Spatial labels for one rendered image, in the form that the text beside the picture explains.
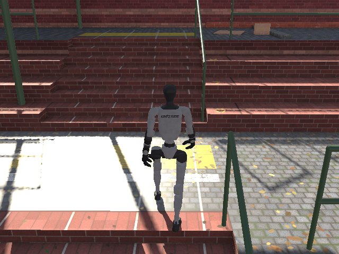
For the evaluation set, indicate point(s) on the robot right upper arm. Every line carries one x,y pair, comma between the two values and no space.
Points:
188,119

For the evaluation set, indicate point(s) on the left robot hand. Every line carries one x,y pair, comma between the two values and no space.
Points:
145,158

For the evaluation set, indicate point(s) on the robot left upper arm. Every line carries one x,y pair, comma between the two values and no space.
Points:
151,121

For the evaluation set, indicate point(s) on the left robot forearm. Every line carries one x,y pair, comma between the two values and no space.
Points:
147,143

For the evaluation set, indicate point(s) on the humanoid robot head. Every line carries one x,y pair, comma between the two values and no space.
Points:
169,91

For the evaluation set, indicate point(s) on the right robot hand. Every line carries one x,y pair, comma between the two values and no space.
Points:
188,141

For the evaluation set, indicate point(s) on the right robot forearm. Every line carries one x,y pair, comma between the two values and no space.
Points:
192,136

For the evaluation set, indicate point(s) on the left robot shin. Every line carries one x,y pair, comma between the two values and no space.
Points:
157,178

